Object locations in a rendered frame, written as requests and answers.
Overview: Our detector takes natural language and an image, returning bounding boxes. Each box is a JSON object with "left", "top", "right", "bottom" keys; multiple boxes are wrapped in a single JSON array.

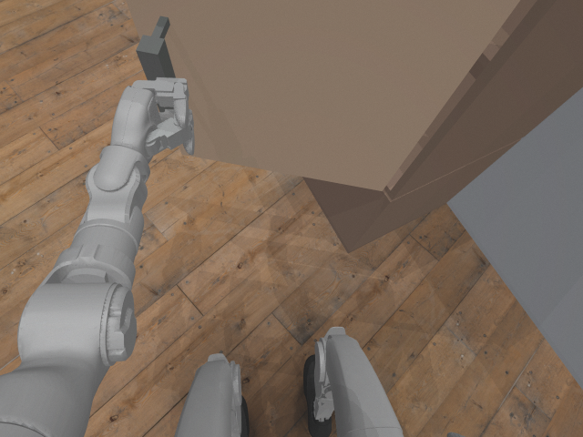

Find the handle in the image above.
[{"left": 136, "top": 16, "right": 176, "bottom": 112}]

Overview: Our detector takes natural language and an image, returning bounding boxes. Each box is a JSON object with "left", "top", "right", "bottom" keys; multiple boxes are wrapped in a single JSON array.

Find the robot left forearm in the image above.
[{"left": 17, "top": 146, "right": 150, "bottom": 360}]

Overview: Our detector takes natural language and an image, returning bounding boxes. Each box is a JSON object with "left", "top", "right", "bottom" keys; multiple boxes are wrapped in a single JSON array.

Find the left robot hand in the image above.
[{"left": 110, "top": 77, "right": 195, "bottom": 163}]

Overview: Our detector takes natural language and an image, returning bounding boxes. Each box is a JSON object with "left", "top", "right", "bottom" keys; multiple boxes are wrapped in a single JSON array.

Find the robot left upper arm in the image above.
[{"left": 0, "top": 282, "right": 137, "bottom": 437}]

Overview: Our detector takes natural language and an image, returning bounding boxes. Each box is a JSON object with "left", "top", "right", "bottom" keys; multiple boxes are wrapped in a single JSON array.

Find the robot right foot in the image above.
[{"left": 303, "top": 354, "right": 332, "bottom": 437}]

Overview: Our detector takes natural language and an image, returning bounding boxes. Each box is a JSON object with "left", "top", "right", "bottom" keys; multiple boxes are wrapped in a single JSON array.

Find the cupboard door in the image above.
[{"left": 126, "top": 0, "right": 520, "bottom": 191}]

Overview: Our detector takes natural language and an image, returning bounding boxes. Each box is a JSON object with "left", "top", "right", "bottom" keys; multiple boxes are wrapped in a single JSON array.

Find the robot left shin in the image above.
[{"left": 194, "top": 353, "right": 241, "bottom": 437}]

